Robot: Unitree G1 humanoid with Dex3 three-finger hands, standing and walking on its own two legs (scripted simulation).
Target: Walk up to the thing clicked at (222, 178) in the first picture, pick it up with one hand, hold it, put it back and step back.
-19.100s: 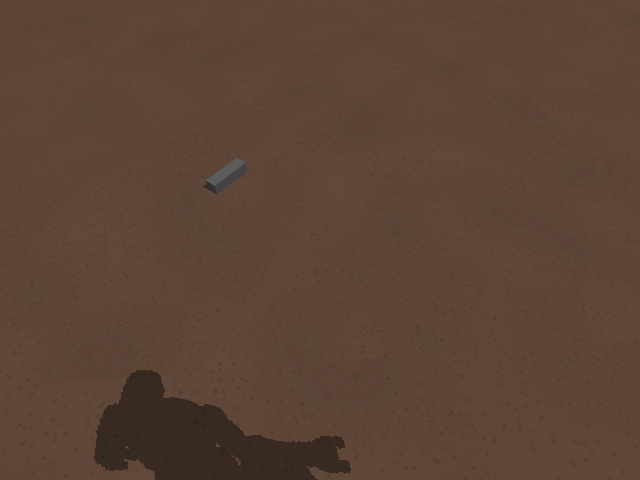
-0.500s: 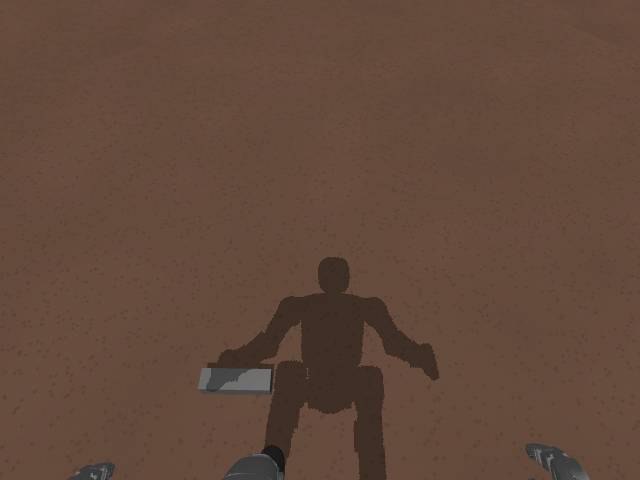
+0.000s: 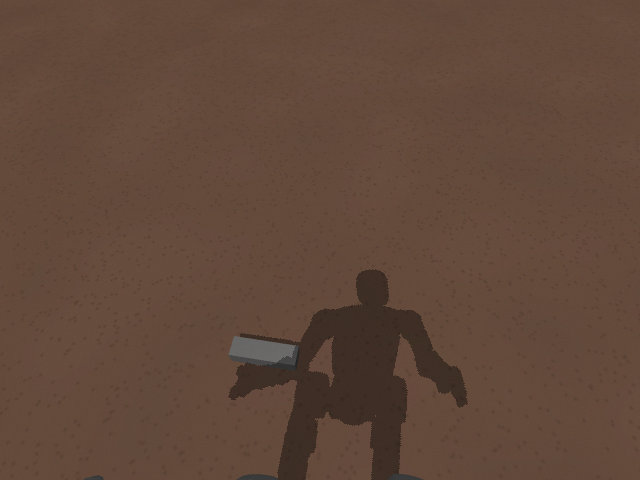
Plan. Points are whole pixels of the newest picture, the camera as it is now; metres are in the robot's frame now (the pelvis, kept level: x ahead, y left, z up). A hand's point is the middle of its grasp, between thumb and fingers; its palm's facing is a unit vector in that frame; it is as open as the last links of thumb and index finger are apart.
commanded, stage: walk up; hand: left
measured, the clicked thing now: (264, 353) +0.51 +0.21 -0.73
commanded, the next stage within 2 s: none
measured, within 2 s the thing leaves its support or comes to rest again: neither
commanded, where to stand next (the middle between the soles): +0.14 -0.01 m, yaw -5 degrees
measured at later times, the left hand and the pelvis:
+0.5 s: hand out of the picture +0.10 +0.27 -0.13, palm faces -0.05 -0.91 -0.42, open 7.4 cm; pelvis +0.01 +0.01 +0.00, yaw -1 degrees
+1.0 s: hand (117, 476) +0.13 +0.29 -0.14, palm faces -0.11 -0.93 -0.36, open 7.4 cm; pelvis +0.01 +0.04 +0.01, yaw -5 degrees
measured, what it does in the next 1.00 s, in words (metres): steps on the spot: right foot, then left foot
